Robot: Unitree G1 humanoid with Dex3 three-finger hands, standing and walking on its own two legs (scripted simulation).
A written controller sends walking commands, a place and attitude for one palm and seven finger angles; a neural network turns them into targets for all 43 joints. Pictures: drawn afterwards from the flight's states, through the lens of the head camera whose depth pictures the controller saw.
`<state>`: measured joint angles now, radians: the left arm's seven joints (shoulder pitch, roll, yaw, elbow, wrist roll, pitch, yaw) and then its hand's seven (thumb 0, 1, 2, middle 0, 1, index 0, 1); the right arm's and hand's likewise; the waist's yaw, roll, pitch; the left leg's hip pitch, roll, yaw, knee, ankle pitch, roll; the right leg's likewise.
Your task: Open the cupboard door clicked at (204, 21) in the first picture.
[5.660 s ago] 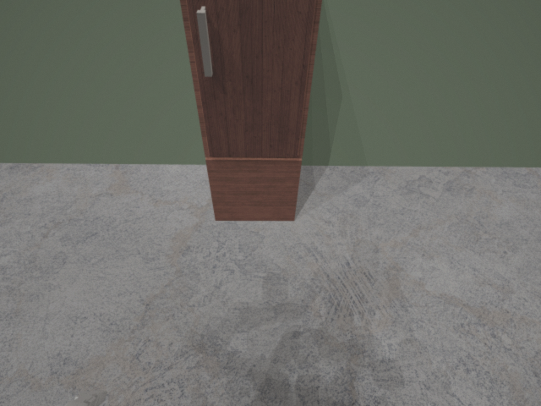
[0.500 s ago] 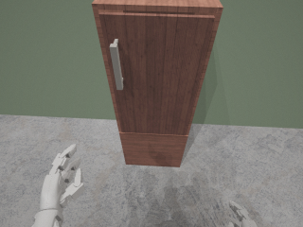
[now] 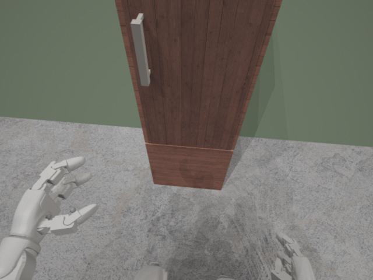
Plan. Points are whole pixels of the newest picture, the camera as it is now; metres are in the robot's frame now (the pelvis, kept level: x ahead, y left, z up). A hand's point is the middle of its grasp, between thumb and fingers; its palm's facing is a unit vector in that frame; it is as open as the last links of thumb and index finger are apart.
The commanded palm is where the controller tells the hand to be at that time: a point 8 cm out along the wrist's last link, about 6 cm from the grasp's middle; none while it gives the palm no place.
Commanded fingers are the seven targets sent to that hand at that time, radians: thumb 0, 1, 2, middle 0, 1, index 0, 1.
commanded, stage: raise the hand with hooked fingers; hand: left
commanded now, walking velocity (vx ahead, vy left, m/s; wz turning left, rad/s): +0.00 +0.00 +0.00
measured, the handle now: (143, 52) +0.62 +0.15 +0.15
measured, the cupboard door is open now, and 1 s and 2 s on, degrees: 0 0 0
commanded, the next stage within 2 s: move the hooked fingers beside the handle in 1.38 s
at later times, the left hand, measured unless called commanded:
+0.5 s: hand (35, 176) +0.27 +0.29 +0.11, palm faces +0.01 -1.00 -0.05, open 13.2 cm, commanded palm +0.24 +0.34 +0.12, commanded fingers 0.00 -0.50 0.30 -0.30 -1.20 -0.30 -1.20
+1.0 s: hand (14, 140) +0.31 +0.31 +0.17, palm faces +0.01 -1.00 -0.04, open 14.0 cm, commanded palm +0.27 +0.35 +0.16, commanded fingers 0.00 -0.50 0.30 -0.30 -1.20 -0.30 -1.20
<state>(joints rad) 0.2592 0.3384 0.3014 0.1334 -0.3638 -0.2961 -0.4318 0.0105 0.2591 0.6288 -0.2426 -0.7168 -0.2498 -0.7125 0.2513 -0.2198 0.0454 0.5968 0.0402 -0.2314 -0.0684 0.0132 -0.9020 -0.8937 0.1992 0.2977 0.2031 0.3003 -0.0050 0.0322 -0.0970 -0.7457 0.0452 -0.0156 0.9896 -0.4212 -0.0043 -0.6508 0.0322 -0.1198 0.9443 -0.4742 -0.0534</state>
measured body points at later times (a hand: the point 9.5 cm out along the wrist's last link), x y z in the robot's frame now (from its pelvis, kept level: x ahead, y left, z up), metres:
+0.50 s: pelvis +0.01 +0.04 +0.03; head +0.03 +0.05 +0.48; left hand +0.26 +0.34 +0.12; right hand +0.20 -0.20 -0.03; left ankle +0.04 +0.12 -0.68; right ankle +0.00 -0.09 -0.68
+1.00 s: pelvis +0.01 +0.03 +0.04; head +0.02 +0.03 +0.49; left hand +0.30 +0.37 +0.17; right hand +0.17 -0.21 -0.03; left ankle +0.04 +0.12 -0.68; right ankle +0.00 -0.09 -0.68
